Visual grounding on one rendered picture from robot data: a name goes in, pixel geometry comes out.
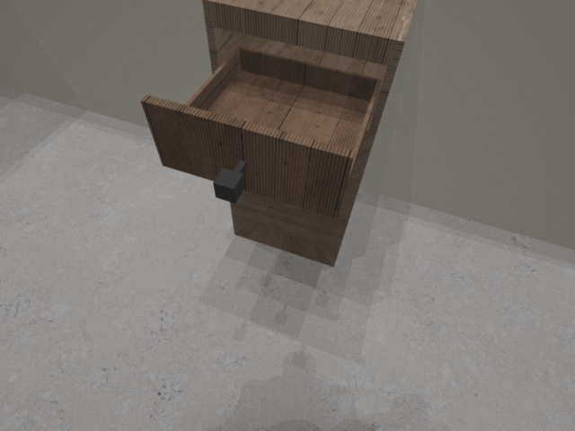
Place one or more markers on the drawer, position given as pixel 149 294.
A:
pixel 299 127

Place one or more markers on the handle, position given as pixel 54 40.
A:
pixel 229 185

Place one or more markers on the cabinet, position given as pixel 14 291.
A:
pixel 364 37

